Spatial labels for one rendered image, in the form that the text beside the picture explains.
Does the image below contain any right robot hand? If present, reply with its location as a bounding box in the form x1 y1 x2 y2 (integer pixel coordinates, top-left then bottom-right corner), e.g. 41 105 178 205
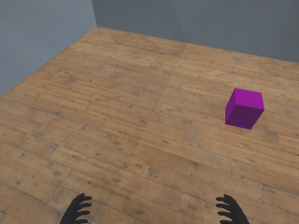
216 194 249 224

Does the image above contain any carton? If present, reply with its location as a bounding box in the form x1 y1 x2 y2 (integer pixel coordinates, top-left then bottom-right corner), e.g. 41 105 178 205
225 88 264 130

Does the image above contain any left robot hand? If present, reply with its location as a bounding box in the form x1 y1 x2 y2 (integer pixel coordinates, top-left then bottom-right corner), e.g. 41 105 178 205
60 193 92 224

